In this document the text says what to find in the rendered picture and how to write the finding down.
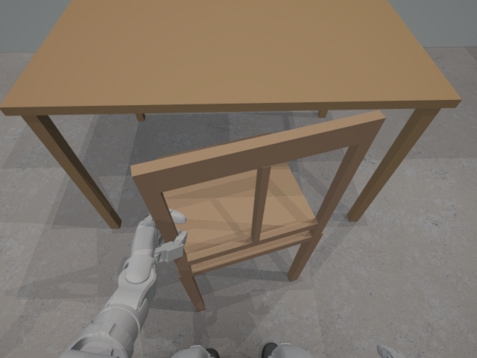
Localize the chair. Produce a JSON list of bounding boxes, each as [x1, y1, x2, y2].
[[130, 110, 386, 312]]

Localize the table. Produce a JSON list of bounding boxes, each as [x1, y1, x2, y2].
[[0, 0, 462, 229]]

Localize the robot left hand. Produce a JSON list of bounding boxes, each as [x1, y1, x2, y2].
[[130, 209, 187, 264]]

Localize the left robot shin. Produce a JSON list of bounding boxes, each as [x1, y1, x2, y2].
[[190, 345, 209, 354]]

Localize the right robot shin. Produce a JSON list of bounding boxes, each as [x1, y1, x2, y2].
[[272, 343, 292, 353]]

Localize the robot shin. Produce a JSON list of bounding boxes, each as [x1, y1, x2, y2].
[[272, 343, 292, 353], [190, 345, 209, 354]]

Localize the left robot forearm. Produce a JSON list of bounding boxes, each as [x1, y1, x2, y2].
[[58, 255, 157, 358]]

